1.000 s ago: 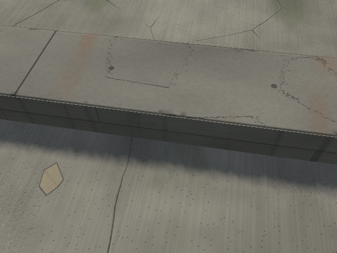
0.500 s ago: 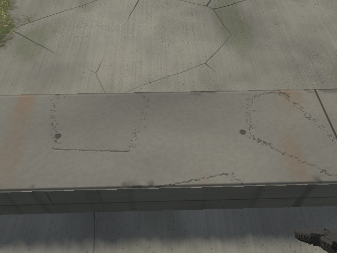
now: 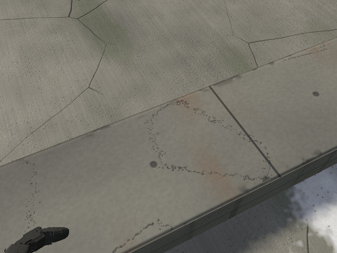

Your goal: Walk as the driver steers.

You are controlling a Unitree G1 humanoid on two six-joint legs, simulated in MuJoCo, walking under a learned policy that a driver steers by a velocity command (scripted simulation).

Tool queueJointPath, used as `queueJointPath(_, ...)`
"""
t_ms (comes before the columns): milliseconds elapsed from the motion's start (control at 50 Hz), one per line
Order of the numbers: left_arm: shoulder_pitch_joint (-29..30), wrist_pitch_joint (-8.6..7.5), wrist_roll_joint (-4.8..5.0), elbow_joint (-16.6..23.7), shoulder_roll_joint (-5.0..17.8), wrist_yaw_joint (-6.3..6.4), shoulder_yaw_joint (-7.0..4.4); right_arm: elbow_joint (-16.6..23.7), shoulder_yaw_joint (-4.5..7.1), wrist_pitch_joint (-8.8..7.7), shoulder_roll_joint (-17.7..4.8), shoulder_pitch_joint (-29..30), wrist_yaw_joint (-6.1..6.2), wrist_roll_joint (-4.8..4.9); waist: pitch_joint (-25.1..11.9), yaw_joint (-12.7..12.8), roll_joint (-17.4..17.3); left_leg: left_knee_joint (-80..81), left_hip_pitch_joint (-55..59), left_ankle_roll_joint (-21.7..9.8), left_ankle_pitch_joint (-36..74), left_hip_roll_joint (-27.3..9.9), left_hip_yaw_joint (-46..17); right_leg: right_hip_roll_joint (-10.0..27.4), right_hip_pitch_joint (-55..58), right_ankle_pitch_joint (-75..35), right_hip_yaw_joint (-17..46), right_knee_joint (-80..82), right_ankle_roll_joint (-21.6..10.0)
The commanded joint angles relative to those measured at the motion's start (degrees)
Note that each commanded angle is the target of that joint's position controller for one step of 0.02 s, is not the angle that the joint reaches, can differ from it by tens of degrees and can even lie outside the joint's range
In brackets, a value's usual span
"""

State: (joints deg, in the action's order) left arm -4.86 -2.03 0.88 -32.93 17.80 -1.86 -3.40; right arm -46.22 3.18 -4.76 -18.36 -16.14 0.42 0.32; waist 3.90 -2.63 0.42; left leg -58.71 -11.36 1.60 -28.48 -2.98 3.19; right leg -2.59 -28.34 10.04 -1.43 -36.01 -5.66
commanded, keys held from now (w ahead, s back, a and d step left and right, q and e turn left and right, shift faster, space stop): w+e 0.02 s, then e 0.06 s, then no key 0.02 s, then q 0.90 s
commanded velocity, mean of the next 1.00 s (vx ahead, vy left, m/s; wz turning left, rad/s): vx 0.13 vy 0.00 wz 0.21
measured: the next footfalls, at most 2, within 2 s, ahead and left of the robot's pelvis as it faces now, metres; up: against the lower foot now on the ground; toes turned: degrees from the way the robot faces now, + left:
left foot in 0.44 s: +0.26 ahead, +0.11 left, +0.00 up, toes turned +1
right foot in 0.96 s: +0.26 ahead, -0.12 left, +0.00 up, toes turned +22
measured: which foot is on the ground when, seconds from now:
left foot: up 0.00-0.42, down 0.44-0.96, up 0.98-1.00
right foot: down 0.00-0.44, up 0.46-0.94, down 0.96-1.00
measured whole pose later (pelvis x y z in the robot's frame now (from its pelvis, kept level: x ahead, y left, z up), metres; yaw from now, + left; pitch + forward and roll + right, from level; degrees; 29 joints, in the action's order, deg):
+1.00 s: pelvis +0.21 -0.03 +0.01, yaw +19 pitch +1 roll -1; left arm -10.1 1.3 -0.2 -42.2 14.1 1.5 -3.9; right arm -32.5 4.4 4.5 -15.7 -9.0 3.0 0.8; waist 1.7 -0.2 -2.2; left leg -43.1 -23.2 0.8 -24.0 8.2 -16.3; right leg -3.4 -13.4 18.0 1.9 -30.7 0.3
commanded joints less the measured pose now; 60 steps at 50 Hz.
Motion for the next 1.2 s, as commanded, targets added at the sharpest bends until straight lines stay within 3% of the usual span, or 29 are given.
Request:
queueJointPath(20, -13.64, -1.32, -0.04, 0.9, 9.9, 0.87, -3.45, 8.69, 0.39, -3.65, -7.38, 5.83, -0.87, 1.01, -14.31, 7.82, 2.1, -15.19, -36.07, -1.44, 5.56, -0.97, -8.6, 17.44, 40.37, 0.02, 33.27, 18.06, -13.44)
queueJointPath(40, -9.27, -1.31, -0.18, 1.68, 8.62, 1.03, -2.87, 8.16, 0.47, -3.46, -7.23, 6.24, -0.25, -0.36, -10.06, 5.13, -0.67, -10.98, -32.33, -0.48, 7.5, -2.24, -8.14, 15.86, 31.85, -11.68, 28.55, 18.56, -12.17)
queueJointPath(60, -6.46, -1.33, -0.84, 2.48, 7.81, 1.25, -2.47, 8.17, 0.87, -2.79, -8.12, 5.37, 0.1, -1.27, -8.66, 2.82, 0.01, -8.89, -27.44, 0.37, 8.14, -3.13, -8.37, 14.73, 25.58, -23.54, 24.73, 18.98, -11.91)
queueJointPath(100, -4.13, -1.29, -1.36, 2.15, 7.99, 1.69, -2.44, 7.49, 0.62, -1.31, -6.71, 3.01, 0.31, -1.73, -8.36, 0.5, 0.69, -6.17, -22.15, 2.22, 8.23, -2.44, -6.85, 13.45, 18.34, -39.54, 19.05, 18.58, -11.87)
queueJointPath(180, -3.82, -0.49, -1.5, -0.68, 5.96, 2.87, -1.15, 4.63, -1.64, 0.29, -0.71, 0.34, 0.36, -1.1, -11.82, 0.67, 5.34, 1.6, -14.65, 4.43, 16.7, 0.36, -1.84, 9.31, 14.67, -47.82, 6.94, 17.53, -8.21)
queueJointPath(240, -4.17, 0.53, -2.23, -3.22, 3.21, 3.15, 0.53, 3.84, -1.01, 2.01, -2.68, 1.64, 0.15, -0.26, -11.38, 1.96, 5.94, -0.66, -15.88, 3.85, 15.77, -1.17, -2.12, 11.94, 18.33, -42.91, 7.67, 17.26, -6.71)
queueJointPath(260, -4.55, 1.07, -2.59, -4.39, 2.28, 3.37, 1.01, 4.07, -1.22, 2.69, -2.01, 3.04, 0.15, -0.15, -10.92, 2.66, 5.71, -1.39, -17.25, 3.67, 14.41, -1.78, -2.31, 13.25, 21.03, -42.6, 8.12, 16.88, -6.73)
queueJointPath(320, -3.62, 2.26, -2.72, -6.12, 4.21, 4.25, 0.9, 5.66, -1.12, 2.9, -2.48, 7.7, -0.24, 0.06, -6.4, 3.96, 4.51, 2.18, -20.51, 2.48, 10.78, -1.42, -2.1, 15.46, 25.71, -44.57, 7.87, 14.73, -6.71)
queueJointPath(380, -1.27, 3.82, -1.92, -5.62, 6.36, 4.75, 0.35, 5.64, -0.65, 2.78, -3.14, 4.84, -1.5, 0.3, -8.64, 2.41, 5.34, 13.74, -12.63, 0.95, 12.52, 2.21, 0.68, 14.18, 28.49, -59.28, 5.71, 7.21, -5.45)
queueJointPath(420, 2.29, 4.32, -0.18, -5.13, 5.18, 4.99, 0.51, 3.36, 0.08, 2.47, -3.17, -2.42, -2.01, 0.56, -9.15, -1.88, 3.41, 36.34, -6.89, -1.08, 26.81, 4.0, 1.77, 10.96, 31.18, -52.59, 3.45, -4.36, -2.07)
queueJointPath(440, 3.06, 3.3, -0.3, -3.91, 5.11, 5.08, 0.57, 2.56, 0.99, 2.07, -6.02, -6.02, -1.77, -0.2, -7.91, -3.4, -2.28, 40.56, 2.18, -4.01, 51.45, 0.2, -7.53, 5.23, 20.1, -29.82, 2.53, -16.4, 2.16)
queueJointPath(460, -0.47, 2.59, -3.51, -2.72, -0.23, 4.53, 1.75, 3.1, 1.62, 1.83, -11.13, -6.76, -0.94, -1.9, -7.42, 1.01, -19.17, 35.45, 14.21, -12.08, 96.41, -14.56, -27.69, -5.05, -0.15, 21.79, 0.91, -36.15, 8.63)
queueJointPath(480, -7.26, 2.18, -3.1, -5.69, -1.18, 3.49, 1.84, 4.54, 0.34, 1.17, -7.17, -5.87, -0.99, -3.31, -16.9, 1.86, -10.26, 35.0, 14.89, -20.98, 89.16, -20.06, -34.09, -3.06, -0.39, 24.19, 10.82, -44.06, 10.89)
queueJointPath(500, -6.14, 2.68, -1.34, -6.21, 1.79, 3.13, 0.81, 6.27, 1.13, 1.55, -7.17, -0.04, -0.97, -2.67, -12.36, 2.65, -6.68, 35.2, 10.98, -22.48, 73.36, -18.09, -31.06, -1.92, -2.99, 22.58, 10.3, -48.71, 12.32)
queueJointPath(540, -1.07, 4.38, -0.75, -5.31, 3.85, 3.91, -0.64, 8.2, 1.17, 4.1, -5.49, 5.44, 0.17, -0.63, -6.19, 3.01, -1.29, 35.93, 4.44, -18.62, 53.17, -13.0, -25.87, 0.01, -6.49, 20.53, 8.16, -49.64, 14.16)
queueJointPath(600, 0.35, 5.56, -0.45, -3.86, 0.98, 4.0, -0.59, 9.78, 1.42, 6.46, -5.62, 3.73, 1.75, -0.7, -6.53, 2.69, -5.47, 35.45, 1.28, -16.81, 54.85, -7.88, -21.07, -1.54, -3.46, 16.96, 4.83, -47.41, 16.43)
queueJointPath(680, 2.48, 5.07, -0.24, -2.41, -0.62, 4.22, -0.2, 11.91, 2.1, 8.19, -5.47, 0.51, 3.48, -1.12, -9.83, 1.02, -6.91, 33.88, 7.12, -16.77, 59.11, -7.37, -22.03, -1.27, -5.24, 15.4, 3.67, -40.42, 17.39)
queueJointPath(820, 1.01, 4.05, 0.67, -2.98, -0.6, 3.94, -0.26, 16.78, 2.87, 9.94, -5.55, 3.35, 4.09, -1.31, -9.87, 0.99, -10.92, 34.67, 4.58, -13.84, 44.33, -6.57, -28.51, -0.77, 2.07, 14.67, 4.48, -18.96, 15.65)
queueJointPath(860, -3.18, 4.11, 1.02, -4.84, -0.3, 3.85, -0.54, 17.48, 2.94, 10.23, -5.13, 5.34, 3.89, -0.69, -9.84, 1.37, -13.35, 35.26, 0.49, -12.36, 42.54, -5.43, -29.34, -1.42, 8.8, 13.24, 4.26, -12.39, 15.44)
queueJointPath(920, -4.37, 3.03, 0.75, -5.27, 0.91, 3.45, -1.38, 17.02, 2.87, 9.89, -4.16, 5.99, 3.56, 0.85, -8.5, 1.8, -12.55, 33.59, 2.46, -10.68, 37.08, -4.29, -33.57, -0.38, 11.5, 7.23, 5.17, 4.97, 13.74)
queueJointPath(940, -5.22, 2.62, 0.37, -5.93, 0.96, 3.46, -1.72, 16.89, 2.74, 9.42, -3.4, 6.34, 3.31, 1.45, -7.72, 2.55, -10.72, 31.87, 1.13, -9.58, 31.76, -2.18, -33.04, -0.36, 14.39, 1.37, 4.61, 13.4, 12.81)
queueJointPath(960, -5.68, 2.15, -0.08, -6.52, 1.71, 3.45, -2.23, 16.41, 2.74, 8.76, -2.08, 4.59, 2.74, 1.45, -7.01, 1.75, -4.87, 25.72, -2.79, -7.45, 19.02, 1.8, -29.23, 2.46, 18.07, -3.8, 7.06, 17.28, 11.61)
queueJointPath(980, -6.64, 2.21, -1.11, -5.88, 6.01, 3.67, -3.04, 15.56, 2.62, 8.57, 0.0, -1.35, 2.15, -0.18, -8.95, -1.1, 10.04, 8.27, -13.21, -3.12, -4.16, 10.88, -19.1, 16.3, 24.65, -26.84, 20.36, 15.28, 5.58)
queueJointPath(1000, -3.05, 2.02, -4.47, -3.36, 7.61, 3.16, -2.97, 15.85, 4.25, 8.09, -4.0, -4.36, 2.25, 0.66, -9.47, -1.59, 15.69, -14.74, -17.74, 2.16, -14.8, 15.26, -16.36, 28.21, 16.52, -36.83, 31.45, 16.5, -5.35)
queueJointPath(1020, 2.65, 1.95, -4.77, -1.09, 4.94, 3.0, -2.16, 14.47, 5.51, 8.55, -7.42, -6.27, 2.44, 1.42, -8.33, -3.3, 12.95, -30.77, -18.73, 4.69, -13.78, 11.04, -14.82, 28.88, 11.59, -28.47, 30.21, 17.82, -10.03)
queueJointPath(1040, 6.55, 2.19, -3.78, -0.48, 0.84, 2.81, -0.93, 13.54, 5.57, 9.07, -7.95, -4.15, 2.72, 1.94, -4.35, -3.42, 8.41, -39.07, -21.49, 5.3, -9.43, 9.82, -13.0, 23.11, 8.49, -19.54, 21.34, 16.74, -8.24)
queueJointPath(1080, 4.62, 2.85, -1.84, -0.18, -1.09, 4.12, 0.19, 14.05, 4.26, 10.02, -4.7, -0.46, 2.74, 0.57, -1.4, -0.91, 3.6, -40.5, -26.68, 6.5, 1.47, 10.07, -11.96, 14.56, 10.69, -8.35, 11.88, 14.43, -5.6)
queueJointPath(1140, -5.19, 3.35, -2.22, -0.99, 0.66, 6.51, 0.08, 17.03, 3.07, 8.58, -2.95, 7.57, 1.62, 1.26, -3.31, 4.14, 7.24, -30.86, -32.08, 7.85, 8.65, 9.13, -9.99, 14.55, 23.08, -12.3, 9.67, 13.51, -8.1)
queueJointPath(1200, -8.64, 3.37, -2.68, -0.21, 2.67, 6.57, -0.9, 16.95, 2.79, 8.53, -2.66, 8.53, 1.39, 1.3, -7.01, 5.61, 8.72, -20.91, -31.29, 9.38, 4.14, 7.55, -9.45, 18.41, 31.15, -23.01, 9.92, 13.11, -10.14)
